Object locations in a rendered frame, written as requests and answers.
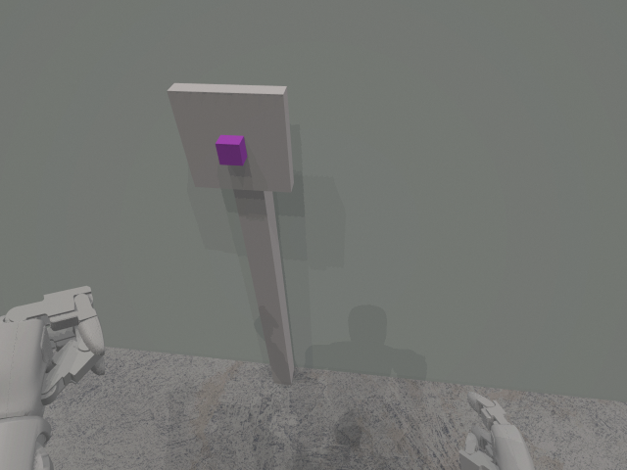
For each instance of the robot left hand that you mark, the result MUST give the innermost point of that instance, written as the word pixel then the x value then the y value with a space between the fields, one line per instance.
pixel 26 350

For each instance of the robot right hand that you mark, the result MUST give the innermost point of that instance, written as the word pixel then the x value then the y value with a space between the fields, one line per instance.
pixel 505 447

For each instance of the panel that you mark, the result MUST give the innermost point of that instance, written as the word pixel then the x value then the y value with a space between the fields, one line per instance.
pixel 204 112

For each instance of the robot left forearm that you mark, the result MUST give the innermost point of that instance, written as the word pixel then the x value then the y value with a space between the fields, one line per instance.
pixel 22 442

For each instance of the button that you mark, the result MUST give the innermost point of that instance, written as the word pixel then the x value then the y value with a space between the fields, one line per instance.
pixel 231 150

